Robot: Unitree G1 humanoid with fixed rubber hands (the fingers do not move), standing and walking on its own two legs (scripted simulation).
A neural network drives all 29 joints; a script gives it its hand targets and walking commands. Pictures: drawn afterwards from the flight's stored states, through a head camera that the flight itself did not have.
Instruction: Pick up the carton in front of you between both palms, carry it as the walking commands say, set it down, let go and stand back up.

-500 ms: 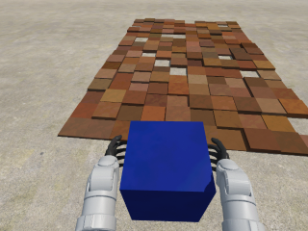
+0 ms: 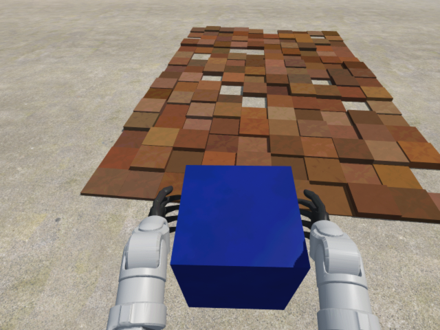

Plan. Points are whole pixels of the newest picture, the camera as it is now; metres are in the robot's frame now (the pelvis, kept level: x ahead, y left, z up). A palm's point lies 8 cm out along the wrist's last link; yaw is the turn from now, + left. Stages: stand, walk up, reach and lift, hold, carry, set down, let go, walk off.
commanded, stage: carry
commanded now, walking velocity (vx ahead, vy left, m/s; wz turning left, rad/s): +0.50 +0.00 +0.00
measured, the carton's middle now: (237, 240) +0.31 +0.00 -0.01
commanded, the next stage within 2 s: none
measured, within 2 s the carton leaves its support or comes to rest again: neither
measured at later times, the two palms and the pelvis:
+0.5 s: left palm (188, 156) +0.48 +0.12 +0.08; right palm (316, 164) +0.47 -0.18 +0.07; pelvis +0.20 -0.02 -0.01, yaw +1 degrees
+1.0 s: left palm (193, 71) +0.85 +0.15 +0.13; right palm (285, 76) +0.82 -0.15 +0.13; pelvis +0.51 +0.03 -0.01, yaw -2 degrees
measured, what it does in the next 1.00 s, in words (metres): walks ahead: right foot, then left foot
